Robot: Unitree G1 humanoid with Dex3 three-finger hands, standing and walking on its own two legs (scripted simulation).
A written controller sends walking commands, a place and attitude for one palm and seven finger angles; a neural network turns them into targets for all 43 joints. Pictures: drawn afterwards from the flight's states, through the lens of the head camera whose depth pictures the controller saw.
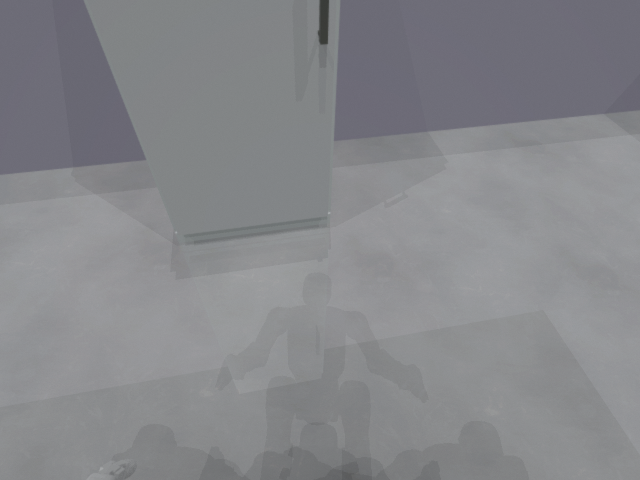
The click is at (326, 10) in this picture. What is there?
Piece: fridge door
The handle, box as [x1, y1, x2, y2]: [318, 0, 328, 44]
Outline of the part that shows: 328,0 320,0 318,34 319,41 321,44 327,43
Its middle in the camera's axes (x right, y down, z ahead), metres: +0.00 -0.64 +0.96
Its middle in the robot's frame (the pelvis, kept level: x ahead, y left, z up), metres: +1.17 +0.07 +0.18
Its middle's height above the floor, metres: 0.95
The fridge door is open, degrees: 0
